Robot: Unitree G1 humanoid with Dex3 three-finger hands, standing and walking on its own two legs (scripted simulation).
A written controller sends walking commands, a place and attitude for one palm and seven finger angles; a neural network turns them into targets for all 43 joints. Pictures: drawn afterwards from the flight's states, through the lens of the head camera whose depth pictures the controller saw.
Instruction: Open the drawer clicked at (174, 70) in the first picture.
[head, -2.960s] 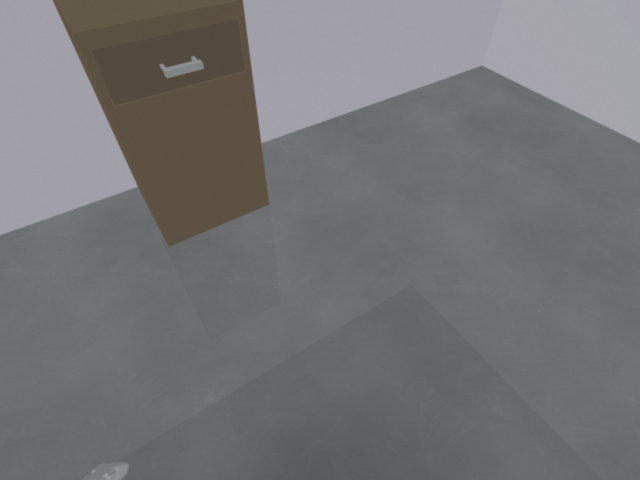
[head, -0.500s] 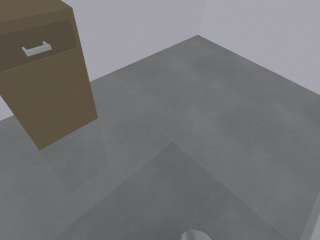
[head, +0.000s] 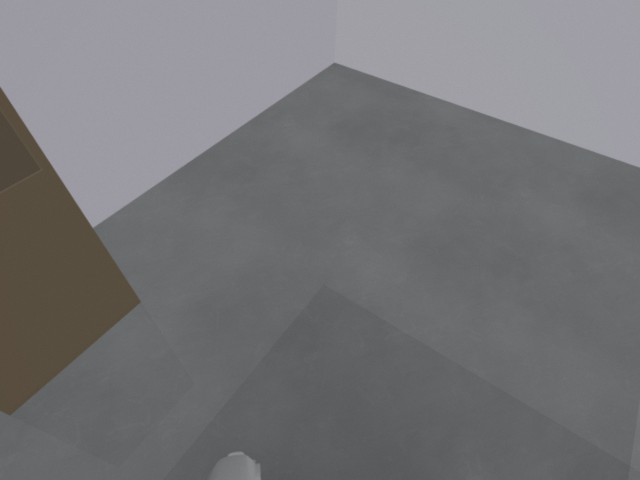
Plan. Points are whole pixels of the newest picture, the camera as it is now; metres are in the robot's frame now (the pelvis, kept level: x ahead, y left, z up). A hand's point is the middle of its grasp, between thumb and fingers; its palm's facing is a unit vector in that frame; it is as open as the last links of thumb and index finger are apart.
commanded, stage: walk to a spot facing it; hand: left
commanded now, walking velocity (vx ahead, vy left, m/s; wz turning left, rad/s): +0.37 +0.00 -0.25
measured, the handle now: out of the picture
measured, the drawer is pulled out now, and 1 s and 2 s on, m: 0.00 0.00 0.00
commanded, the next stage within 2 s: turn to face it in 0.46 s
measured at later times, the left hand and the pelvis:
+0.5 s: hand (206, 352) +0.34 +0.21 -0.16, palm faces -0.20 -0.96 -0.18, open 7.4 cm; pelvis +0.22 +0.04 +0.00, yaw -14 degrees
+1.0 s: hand (253, 285) +0.49 +0.15 -0.19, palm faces -0.12 -0.99 -0.11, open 7.3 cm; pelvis +0.36 +0.01 -0.02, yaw -8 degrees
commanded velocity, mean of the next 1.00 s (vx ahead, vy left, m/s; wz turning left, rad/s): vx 0.11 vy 0.00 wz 0.00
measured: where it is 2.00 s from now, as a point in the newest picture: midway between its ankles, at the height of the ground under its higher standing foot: (338, 447)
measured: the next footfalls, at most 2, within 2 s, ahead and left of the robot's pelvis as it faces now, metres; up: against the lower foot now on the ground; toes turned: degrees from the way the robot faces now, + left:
left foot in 0.18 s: +0.21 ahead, +0.17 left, +0.00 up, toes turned +7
right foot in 0.60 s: +0.37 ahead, -0.13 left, +0.00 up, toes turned -25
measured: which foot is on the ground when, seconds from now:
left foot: up 0.00-0.16, down 0.18-0.60, up 0.62-0.92, down 0.94-1.00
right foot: down 0.00-0.18, up 0.20-0.58, down 0.60-0.94, up 0.96-1.00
